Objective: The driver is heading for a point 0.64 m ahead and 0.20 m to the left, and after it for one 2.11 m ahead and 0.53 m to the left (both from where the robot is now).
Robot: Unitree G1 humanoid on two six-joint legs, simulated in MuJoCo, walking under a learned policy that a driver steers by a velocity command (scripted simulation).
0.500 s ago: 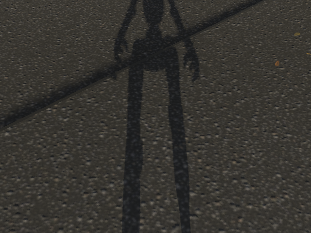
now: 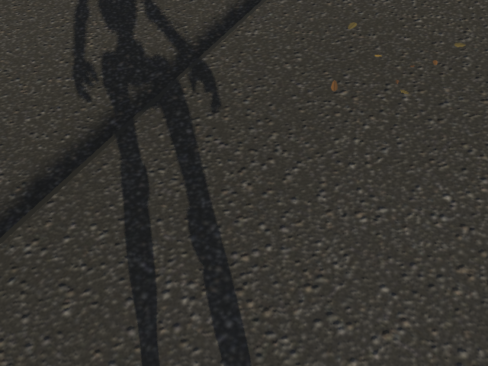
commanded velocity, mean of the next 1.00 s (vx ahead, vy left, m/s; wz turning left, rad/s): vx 0.45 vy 0.00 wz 0.36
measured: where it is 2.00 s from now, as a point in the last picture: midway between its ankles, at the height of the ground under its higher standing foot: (220, 329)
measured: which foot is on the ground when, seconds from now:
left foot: up 0.00-0.32, down 0.34-0.86, up 0.88-1.00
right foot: down 0.00-0.36, up 0.38-0.84, down 0.86-1.00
